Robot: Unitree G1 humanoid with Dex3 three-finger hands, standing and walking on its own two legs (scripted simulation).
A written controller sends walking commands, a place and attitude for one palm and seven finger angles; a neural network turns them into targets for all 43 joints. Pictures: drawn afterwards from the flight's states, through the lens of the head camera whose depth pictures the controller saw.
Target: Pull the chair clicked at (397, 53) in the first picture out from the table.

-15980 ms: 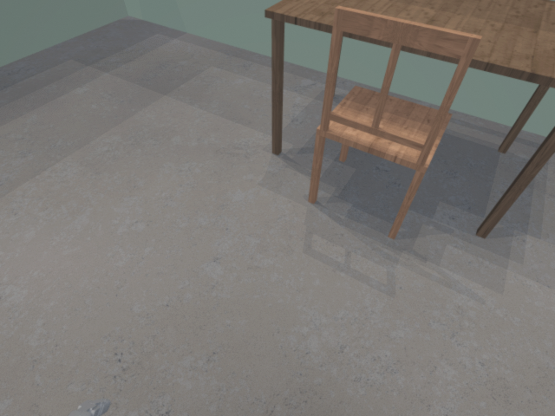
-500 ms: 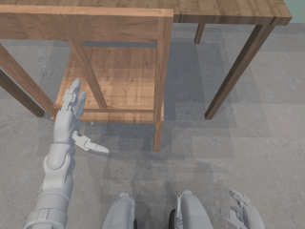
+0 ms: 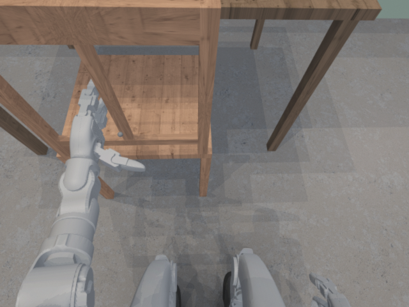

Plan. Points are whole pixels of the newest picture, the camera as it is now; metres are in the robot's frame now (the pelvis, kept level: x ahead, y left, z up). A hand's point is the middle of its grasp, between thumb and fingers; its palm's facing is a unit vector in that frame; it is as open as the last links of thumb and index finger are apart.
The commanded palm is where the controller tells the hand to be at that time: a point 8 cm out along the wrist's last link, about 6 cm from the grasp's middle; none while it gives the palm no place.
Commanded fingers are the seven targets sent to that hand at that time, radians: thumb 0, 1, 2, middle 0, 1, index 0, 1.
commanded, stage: push the fingers through the gap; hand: left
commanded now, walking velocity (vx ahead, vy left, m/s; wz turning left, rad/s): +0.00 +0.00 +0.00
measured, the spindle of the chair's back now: (111, 101) +0.51 +0.19 +0.02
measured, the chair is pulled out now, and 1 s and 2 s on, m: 0.00 0.00 0.00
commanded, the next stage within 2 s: hook a spindle and tug to test in 0.88 s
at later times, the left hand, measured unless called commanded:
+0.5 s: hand (122, 112) +0.48 +0.16 +0.03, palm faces +0.01 -1.00 -0.04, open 17.0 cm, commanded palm +0.46 +0.21 +0.03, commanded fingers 0.00 -0.50 0.30 -0.06 -0.08 -0.06 -0.08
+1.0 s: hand (122, 111) +0.49 +0.16 +0.02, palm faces +0.01 -1.00 -0.04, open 16.9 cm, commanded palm +0.46 +0.21 +0.03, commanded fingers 0.00 -0.50 0.30 -0.10 -0.19 -0.10 -0.19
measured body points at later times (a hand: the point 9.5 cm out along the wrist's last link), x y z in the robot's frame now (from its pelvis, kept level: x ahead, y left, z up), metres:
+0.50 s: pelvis +0.00 +0.00 +0.00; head +0.16 +0.01 +0.42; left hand +0.48 +0.22 +0.03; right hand +0.07 -0.26 -0.13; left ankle +0.02 +0.11 -0.62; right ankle +0.05 -0.12 -0.62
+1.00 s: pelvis +0.01 +0.01 +0.00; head +0.17 +0.02 +0.42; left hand +0.48 +0.22 +0.03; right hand +0.07 -0.26 -0.12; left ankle +0.02 +0.11 -0.62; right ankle +0.05 -0.12 -0.62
